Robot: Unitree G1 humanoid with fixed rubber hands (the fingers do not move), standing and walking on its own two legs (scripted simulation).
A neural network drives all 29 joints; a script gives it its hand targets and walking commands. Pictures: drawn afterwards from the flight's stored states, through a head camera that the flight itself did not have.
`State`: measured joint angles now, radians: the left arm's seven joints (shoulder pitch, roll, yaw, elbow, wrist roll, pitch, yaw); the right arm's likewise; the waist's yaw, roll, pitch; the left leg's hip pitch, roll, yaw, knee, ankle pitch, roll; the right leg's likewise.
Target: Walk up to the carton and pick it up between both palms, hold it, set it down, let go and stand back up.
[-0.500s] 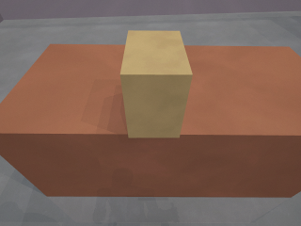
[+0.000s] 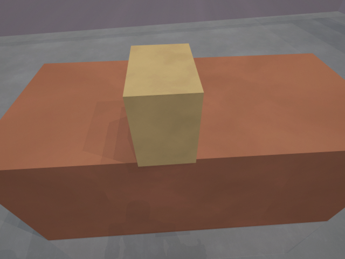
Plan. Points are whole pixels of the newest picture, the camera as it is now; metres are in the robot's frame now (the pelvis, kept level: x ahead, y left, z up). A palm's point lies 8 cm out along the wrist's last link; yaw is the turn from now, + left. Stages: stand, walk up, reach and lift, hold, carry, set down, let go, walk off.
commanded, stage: walk up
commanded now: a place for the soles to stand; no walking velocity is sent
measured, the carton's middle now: (163, 104) +0.58 +0.06 +0.05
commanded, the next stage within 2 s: none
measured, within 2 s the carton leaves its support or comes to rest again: neither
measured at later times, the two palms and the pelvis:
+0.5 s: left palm out of the picture +0.11 +0.21 -0.11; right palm out of the picture +0.02 -0.30 -0.15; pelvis +0.07 -0.04 +0.00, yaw -3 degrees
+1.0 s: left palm (88, 251) +0.19 +0.25 -0.14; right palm (276, 245) +0.21 -0.25 -0.13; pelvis +0.09 +0.00 -0.01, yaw +3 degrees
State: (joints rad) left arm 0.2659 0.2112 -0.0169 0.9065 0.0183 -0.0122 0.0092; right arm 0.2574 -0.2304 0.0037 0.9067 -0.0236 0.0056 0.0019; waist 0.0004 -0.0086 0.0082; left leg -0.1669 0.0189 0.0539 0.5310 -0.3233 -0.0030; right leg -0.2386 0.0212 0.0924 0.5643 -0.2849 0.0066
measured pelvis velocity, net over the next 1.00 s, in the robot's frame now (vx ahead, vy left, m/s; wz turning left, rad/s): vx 0.09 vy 0.00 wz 0.05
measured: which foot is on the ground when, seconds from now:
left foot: down 0.00-0.38, up 0.40-0.76, down 0.78-1.00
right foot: down 0.00-0.82, up 0.84-1.00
